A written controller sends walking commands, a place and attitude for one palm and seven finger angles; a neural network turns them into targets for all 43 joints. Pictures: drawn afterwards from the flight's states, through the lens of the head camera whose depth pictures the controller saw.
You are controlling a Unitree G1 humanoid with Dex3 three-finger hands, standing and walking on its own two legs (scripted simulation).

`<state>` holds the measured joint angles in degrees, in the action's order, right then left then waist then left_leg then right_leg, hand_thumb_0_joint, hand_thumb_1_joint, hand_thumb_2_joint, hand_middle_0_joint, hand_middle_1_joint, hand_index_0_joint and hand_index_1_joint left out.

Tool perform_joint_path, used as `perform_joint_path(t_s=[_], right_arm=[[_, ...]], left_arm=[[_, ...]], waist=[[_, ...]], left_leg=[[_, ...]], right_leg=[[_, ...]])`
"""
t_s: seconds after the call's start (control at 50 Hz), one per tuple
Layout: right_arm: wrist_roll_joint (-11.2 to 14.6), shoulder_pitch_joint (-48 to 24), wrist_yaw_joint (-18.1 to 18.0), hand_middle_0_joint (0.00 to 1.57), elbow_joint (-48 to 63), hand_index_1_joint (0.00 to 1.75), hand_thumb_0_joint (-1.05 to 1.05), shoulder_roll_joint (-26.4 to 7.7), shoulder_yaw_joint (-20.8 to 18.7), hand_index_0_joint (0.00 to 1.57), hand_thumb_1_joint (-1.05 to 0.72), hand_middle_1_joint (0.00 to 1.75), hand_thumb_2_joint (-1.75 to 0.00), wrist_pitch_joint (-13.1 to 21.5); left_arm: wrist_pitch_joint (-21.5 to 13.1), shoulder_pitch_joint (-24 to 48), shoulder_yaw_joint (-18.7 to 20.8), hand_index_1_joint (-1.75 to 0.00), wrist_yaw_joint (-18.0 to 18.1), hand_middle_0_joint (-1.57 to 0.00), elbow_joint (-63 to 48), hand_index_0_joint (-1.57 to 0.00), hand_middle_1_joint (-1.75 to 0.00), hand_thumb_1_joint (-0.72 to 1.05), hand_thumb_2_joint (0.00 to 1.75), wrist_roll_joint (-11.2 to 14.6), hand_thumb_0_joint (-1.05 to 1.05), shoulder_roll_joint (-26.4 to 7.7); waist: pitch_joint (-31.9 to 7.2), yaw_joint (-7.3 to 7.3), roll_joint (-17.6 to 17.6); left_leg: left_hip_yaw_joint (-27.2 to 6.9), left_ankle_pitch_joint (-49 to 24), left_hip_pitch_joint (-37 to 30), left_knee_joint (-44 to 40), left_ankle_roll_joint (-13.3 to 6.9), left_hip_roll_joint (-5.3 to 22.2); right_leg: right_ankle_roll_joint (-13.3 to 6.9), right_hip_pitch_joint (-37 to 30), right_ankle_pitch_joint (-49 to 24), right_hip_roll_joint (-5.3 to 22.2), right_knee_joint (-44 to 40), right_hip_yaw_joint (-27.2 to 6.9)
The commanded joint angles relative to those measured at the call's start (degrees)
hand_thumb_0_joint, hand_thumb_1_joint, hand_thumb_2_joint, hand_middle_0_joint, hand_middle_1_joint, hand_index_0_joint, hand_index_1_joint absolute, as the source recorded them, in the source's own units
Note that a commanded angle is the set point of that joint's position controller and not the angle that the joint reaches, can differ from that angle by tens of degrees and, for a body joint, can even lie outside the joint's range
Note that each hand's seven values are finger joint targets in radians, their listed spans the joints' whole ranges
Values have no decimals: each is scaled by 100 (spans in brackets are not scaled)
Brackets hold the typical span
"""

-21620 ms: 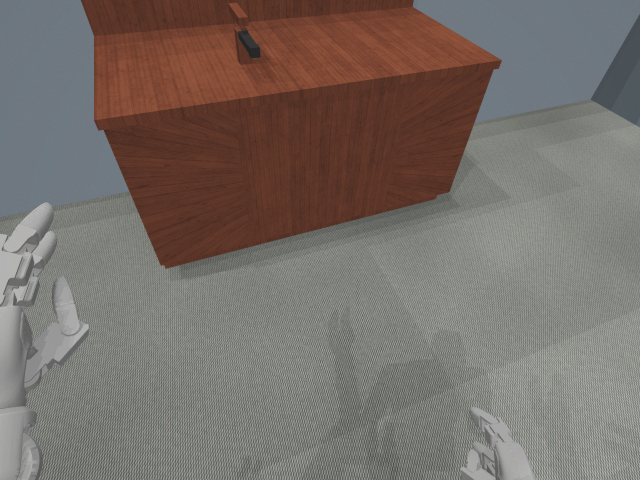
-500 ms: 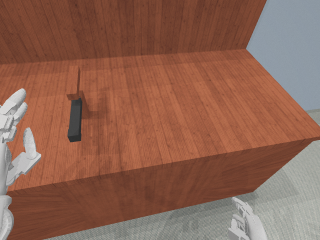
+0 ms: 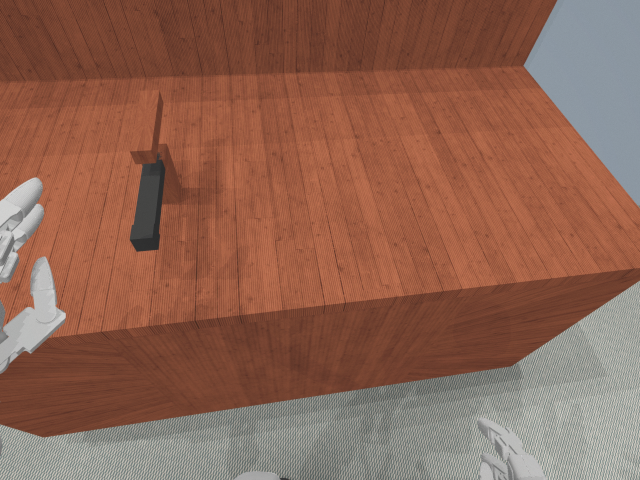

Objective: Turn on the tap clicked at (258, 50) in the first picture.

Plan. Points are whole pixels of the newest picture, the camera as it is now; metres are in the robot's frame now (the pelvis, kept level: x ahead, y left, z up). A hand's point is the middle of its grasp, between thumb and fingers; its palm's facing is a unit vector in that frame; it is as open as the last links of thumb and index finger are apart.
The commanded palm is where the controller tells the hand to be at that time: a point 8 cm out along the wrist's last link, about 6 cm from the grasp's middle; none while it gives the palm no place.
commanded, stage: come to a stop and stand still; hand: left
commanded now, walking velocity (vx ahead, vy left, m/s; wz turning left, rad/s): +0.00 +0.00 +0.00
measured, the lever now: (145, 237) +0.38 +0.28 +0.03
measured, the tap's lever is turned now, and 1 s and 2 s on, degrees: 0 0 0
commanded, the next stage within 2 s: look again from close up in 0.46 s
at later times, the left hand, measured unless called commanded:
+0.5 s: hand (47, 330) +0.20 +0.25 +0.16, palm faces +0.35 -0.86 -0.37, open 7.5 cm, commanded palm +0.14 +0.28 +0.18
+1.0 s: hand (72, 305) +0.22 +0.24 +0.16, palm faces +0.31 -0.87 -0.39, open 7.5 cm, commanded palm +0.17 +0.28 +0.18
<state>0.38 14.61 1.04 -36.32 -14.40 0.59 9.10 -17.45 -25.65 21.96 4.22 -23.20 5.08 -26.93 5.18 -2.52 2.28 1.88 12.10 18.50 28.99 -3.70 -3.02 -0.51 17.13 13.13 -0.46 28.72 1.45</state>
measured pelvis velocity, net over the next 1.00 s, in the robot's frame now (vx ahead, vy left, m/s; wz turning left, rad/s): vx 0.00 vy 0.01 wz -0.04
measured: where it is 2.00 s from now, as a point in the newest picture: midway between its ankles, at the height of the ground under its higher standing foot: outside the picture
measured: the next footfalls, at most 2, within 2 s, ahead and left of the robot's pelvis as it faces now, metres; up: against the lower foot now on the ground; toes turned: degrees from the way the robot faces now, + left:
none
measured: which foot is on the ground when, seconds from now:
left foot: down 0.00-1.00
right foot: down 0.00-1.00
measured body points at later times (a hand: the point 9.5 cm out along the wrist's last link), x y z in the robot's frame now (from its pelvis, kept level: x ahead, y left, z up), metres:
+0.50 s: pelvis -0.02 +0.00 +0.00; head +0.01 +0.02 +0.45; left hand +0.17 +0.30 +0.18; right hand +0.16 -0.22 -0.07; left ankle +0.03 +0.07 -0.74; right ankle +0.02 -0.12 -0.74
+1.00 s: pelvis +0.00 +0.01 +0.01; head +0.01 +0.02 +0.46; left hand +0.20 +0.29 +0.18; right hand +0.17 -0.22 -0.07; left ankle +0.03 +0.07 -0.74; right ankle +0.02 -0.12 -0.74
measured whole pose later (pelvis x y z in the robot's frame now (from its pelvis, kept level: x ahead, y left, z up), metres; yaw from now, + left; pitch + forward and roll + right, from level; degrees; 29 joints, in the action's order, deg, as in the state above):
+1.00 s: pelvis +0.00 +0.01 +0.01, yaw -2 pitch -1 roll -1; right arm 1.0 12.0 -1.9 -32.2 -12.5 2.2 6.8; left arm -12.0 -25.6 19.6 4.4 -24.9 3.3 -20.8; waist 2.5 -1.1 -0.3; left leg 3.9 11.1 13.5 25.5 -4.1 -2.0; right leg 0.0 12.0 10.1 -1.5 23.2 -0.7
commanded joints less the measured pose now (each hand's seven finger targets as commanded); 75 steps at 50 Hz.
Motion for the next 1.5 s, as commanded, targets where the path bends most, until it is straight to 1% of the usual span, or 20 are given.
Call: perform_joint_path(t_s=[0.0, 0.08, 0.14, 0.22, 0.26, 0.38, 0.6, 0.8, 0.94, 1.04, 1.06, 1.08, 1.1, 1.12, 1.18, 1.26, 1.34, 1.36, 1.44, 1.48], right_arm=[[103, -315, -83, 20, 919, 30, 0, -660, -222, 20, -90, 30, -90, 399], [129, -350, -11, 20, 913, 30, 0, -642, -237, 20, -90, 30, -90, 445], [153, -488, 1, 20, 952, 30, 0, -633, -264, 20, -90, 30, -90, 409], [138, -555, -53, 20, 988, 30, 0, -568, -264, 20, -90, 30, -90, 320], [153, -666, -90, 20, 1048, 30, 0, -561, -257, 20, -90, 30, -90, 309], [150, -732, -138, 20, 1207, 30, 0, -517, -207, 20, -90, 30, -90, 356], [118, -773, -285, 20, 1272, 30, 0, -537, -158, 20, -90, 30, -90, 239], [74, -798, -328, 20, 1372, 30, 0, -499, -119, 20, -90, 30, -90, 127], [77, -782, -377, 20, 1359, 30, 0, -493, -113, 20, -90, 30, -90, 61], [69, -793, -380, 20, 1362, 30, 0, -483, -94, 20, -90, 30, -90, 67], [451, 125, -795, 20, 2084, 30, 0, -836, 1110, 20, -90, 30, -90, -47], [331, -318, -665, 20, 1534, 30, 0, -36, 167, 20, -90, 30, -90, 234], [111, -725, -401, 20, 1314, 30, 0, -310, 215, 20, -90, 30, -90, 173], [34, -719, -312, 20, 1289, 30, 0, -786, -28, 20, -90, 30, -90, 160], [-28, -329, -51, 20, 1312, 30, 0, -699, -212, 20, -90, 30, -90, 195], [85, -469, 219, 20, 1211, 30, 0, -666, -260, 20, -90, 30, -90, 339], [2, -496, 84, 20, 1073, 30, 0, -678, -272, 20, -90, 30, -90, 337], [5, -635, 27, 20, 1055, 30, 0, -734, -265, 20, -90, 30, -90, 289], [10, -400, -41, 20, 1001, 30, 0, -610, -239, 20, -90, 30, -90, 298], [-20, -354, 1, 20, 1038, 30, 0, -592, -237, 20, -90, 30, -90, 314]], left_arm=[[-345, 1161, 540, -30, 187, -20, -1488, -20, -30, 90, 90, 59, 0, -906], [-289, 903, 258, -30, 182, -20, -1479, -20, -30, 90, 90, 4, 0, -534], [-264, 806, 425, -30, 193, -20, -1214, -20, -30, 90, 90, 28, 0, -617], [-259, 721, 661, -30, 175, -20, -937, -20, -30, 90, 90, 74, 0, -696], [-223, 614, 837, -30, 164, -20, -943, -20, -30, 90, 90, 97, 0, -886], [-155, 634, 425, -30, 120, -20, -1414, -20, -30, 90, 90, 46, 0, -500], [112, 829, 362, -30, 176, -20, -1356, -20, -30, 90, 90, -203, 0, -355], [180, 352, 419, -30, 159, -20, -1501, -20, -30, 90, 90, -181, 0, -338], [234, 400, 392, -30, 136, -20, -1244, -20, -30, 90, 90, -148, 0, -302], [242, 573, 261, -30, 138, -20, -1391, -20, -30, 90, 90, -168, 0, -233], [-653, 5844, 1603, -30, 345, -20, -3592, -20, -30, 90, 90, -517, 0, -4924], [-159, 3564, 1631, -30, 266, -20, -626, -20, -30, 90, 90, -621, 0, -1657], [3, 2851, 1119, -30, 239, -20, -547, -20, -30, 90, 90, -499, 0, -1336], [8, 2520, 1186, -30, 276, -20, -218, -20, -30, 90, 90, -429, 0, -1554], [-114, 916, 653, -30, 97, -20, -448, -20, -30, 90, 90, -197, 0, -717], [-189, -258, 434, -30, 148, -20, -1298, -20, -30, 90, 90, 9, 0, -435], [-305, 178, 995, -30, 262, -20, -1523, -20, -30, 90, 90, 60, 0, -963], [-324, 582, 1294, -30, 304, -20, -1854, -20, -30, 90, 90, 8, 0, -1426], [-270, 926, 936, -30, 237, -20, -1693, -20, -30, 90, 90, 11, 0, -1228], [-226, 910, 815, -30, 207, -20, -1916, -20, -30, 90, 90, -42, 0, -1170]], waist=[[-1434, 33, -816], [-1325, 27, -561], [-855, 63, -319], [-885, 96, -410], [-1020, 98, -347], [-1175, 102, -640], [-953, 155, -579], [-1126, 156, -623], [-1034, 168, -419], [-1030, 148, -616], [-363, 550, -1836], [-698, 101, -306], [-478, 162, 192], [-583, 31, -147], [-1404, -10, -802], [-1651, -43, -299], [-1405, 35, 111], [-1539, 62, -262], [-1648, 66, -1168], [-1768, 46, -1287]], left_leg=[[-756, -937, -832, -488, 362, 774], [-836, -442, -809, -701, 364, 833], [-909, 498, -374, -849, 357, 790], [-969, 860, -286, -982, 327, 821], [-973, 662, -424, -994, 313, 816], [-985, 650, -640, -1132, 288, 909], [-831, 733, -654, -1132, 278, 953], [-703, -120, -813, -974, 286, 963], [-675, -154, -890, -963, 280, 981], [-746, -120, -959, -1089, 330, 1019], [-878, 1485, 1196, -959, -11, 694], [-993, 1646, 379, -887, 86, 1332], [-723, 1155, 36, -1130, 170, 1016], [-661, 1116, -207, -945, 229, 893], [-520, 539, -477, -569, 304, 763], [-455, -901, -800, -373, 278, 709], [-620, -1264, -621, -489, 365, 704], [-661, -1572, -705, -511, 373, 740], [-750, -2779, -1153, -459, 423, 967], [-794, -3529, -1557, -377, 410, 1117]], right_leg=[[-144, -276, -797, 616, -213, -575], [-118, -239, -520, 559, -260, -522], [-129, -89, -147, 605, -542, -650], [-135, -107, 62, 597, -637, -651], [-126, -145, -27, 591, -636, -678], [-93, -269, -48, 538, -587, -609], [-101, -347, -94, 469, -825, -677], [-121, -570, -734, 470, -761, -622], [-101, -493, -765, 485, -856, -674], [-97, -494, -667, 439, -816, -650], [394, -1242, 369, -65, -211, -469], [84, -46, 1051, 448, -301, -280], [14, 5, 1170, 264, -633, -226], [-109, 165, 896, 247, -759, -505], [-256, -310, -148, 467, -659, -719], [-237, -606, -1328, 520, -401, -655], [-120, -519, -1452, 499, -289, -563], [-114, -578, -1479, 459, -93, -530], [-55, -235, -408, 451, 179, -308], [-21, 50, 234, 410, 348, -150]])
